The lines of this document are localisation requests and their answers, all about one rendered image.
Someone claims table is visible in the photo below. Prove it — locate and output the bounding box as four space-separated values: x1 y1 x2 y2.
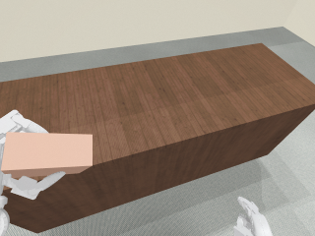
0 42 315 234

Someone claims right robot hand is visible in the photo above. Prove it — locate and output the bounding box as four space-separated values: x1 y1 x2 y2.
233 196 273 236

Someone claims left robot hand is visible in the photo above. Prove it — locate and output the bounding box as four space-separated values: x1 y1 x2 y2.
0 110 66 200

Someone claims robot left forearm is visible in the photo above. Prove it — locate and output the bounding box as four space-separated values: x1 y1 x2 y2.
0 195 10 236

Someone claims sponge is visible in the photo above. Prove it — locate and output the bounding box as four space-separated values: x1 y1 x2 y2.
1 132 93 178

